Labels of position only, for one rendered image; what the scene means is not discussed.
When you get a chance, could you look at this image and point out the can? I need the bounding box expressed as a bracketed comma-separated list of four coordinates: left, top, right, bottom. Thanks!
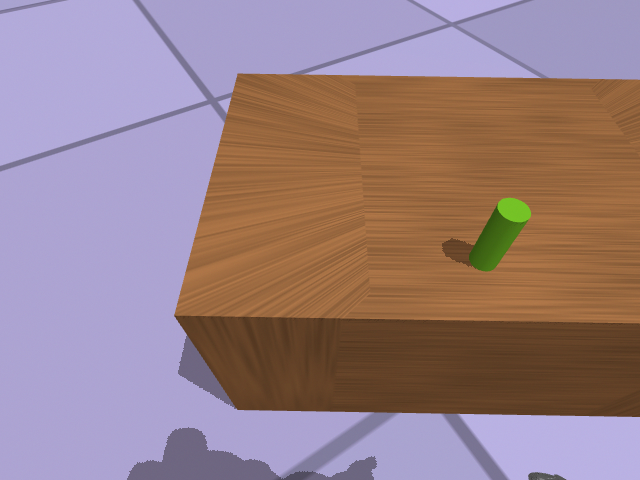
[469, 198, 531, 271]

